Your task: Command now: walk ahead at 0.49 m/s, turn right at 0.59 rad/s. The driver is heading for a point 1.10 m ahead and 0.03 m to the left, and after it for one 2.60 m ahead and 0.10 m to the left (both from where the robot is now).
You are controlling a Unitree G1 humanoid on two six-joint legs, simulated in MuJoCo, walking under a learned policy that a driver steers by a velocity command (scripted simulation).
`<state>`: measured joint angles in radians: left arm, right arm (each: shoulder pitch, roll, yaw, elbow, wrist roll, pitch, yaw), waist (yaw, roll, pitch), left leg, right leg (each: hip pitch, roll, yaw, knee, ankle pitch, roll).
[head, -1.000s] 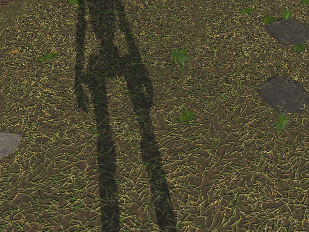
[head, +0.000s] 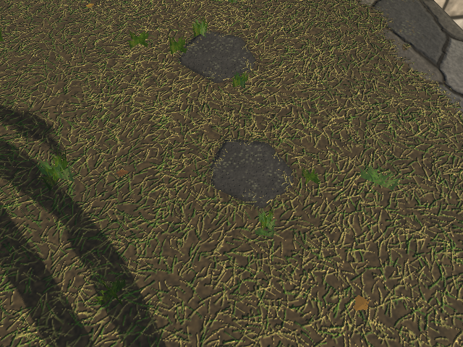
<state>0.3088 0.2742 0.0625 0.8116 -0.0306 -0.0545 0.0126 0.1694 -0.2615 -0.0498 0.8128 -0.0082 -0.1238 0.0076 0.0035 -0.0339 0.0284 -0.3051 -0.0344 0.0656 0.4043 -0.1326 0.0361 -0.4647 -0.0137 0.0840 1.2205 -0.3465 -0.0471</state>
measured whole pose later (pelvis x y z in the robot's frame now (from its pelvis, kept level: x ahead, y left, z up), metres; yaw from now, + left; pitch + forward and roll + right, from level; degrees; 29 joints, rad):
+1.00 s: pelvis +0.54 -0.06 -0.02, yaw +8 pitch +2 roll -1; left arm 0.30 0.27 0.07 0.84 -0.02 -0.08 0.01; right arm 0.11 -0.27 -0.07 0.73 0.02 -0.05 0.05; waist 0.01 0.01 0.06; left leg -0.50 -0.05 0.06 0.67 -0.20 0.12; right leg -0.18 -0.05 -0.08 1.10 -0.51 0.02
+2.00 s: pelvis +0.99 +0.04 +0.00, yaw +13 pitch +3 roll +0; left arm 0.27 0.32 0.07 0.76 -0.02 0.02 0.03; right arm 0.08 -0.23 -0.04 0.65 -0.02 -0.03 -0.02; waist 0.04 -0.03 0.03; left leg -0.41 0.01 0.03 0.48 -0.12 0.02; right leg -0.50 0.01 0.05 1.14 -0.52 0.07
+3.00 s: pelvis +1.05 +0.01 +0.01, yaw -6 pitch +2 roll -1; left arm 0.17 0.29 0.07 0.66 -0.01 -0.06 -0.01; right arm 0.35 -0.26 -0.05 0.79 0.02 -0.01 -0.02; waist -0.06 -0.01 -0.02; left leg -0.17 0.00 -0.13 0.36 -0.24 0.02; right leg -0.38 0.02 0.04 0.67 -0.36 0.04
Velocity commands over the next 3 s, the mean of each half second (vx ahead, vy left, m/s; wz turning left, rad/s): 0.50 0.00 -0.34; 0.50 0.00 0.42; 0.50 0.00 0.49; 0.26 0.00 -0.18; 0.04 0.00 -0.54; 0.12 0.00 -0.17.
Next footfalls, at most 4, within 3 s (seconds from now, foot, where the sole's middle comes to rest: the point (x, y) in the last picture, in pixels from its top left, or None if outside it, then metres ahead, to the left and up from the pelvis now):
0.36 right None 0.34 -0.20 -0.78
0.94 left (235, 282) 0.66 0.02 -0.78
1.42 right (268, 196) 0.99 -0.10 -0.78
1.86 left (190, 175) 1.08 0.18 -0.78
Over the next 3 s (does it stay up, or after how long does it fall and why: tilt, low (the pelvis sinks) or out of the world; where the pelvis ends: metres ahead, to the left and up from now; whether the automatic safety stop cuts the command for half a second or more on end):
stays up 1.05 0.01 0.01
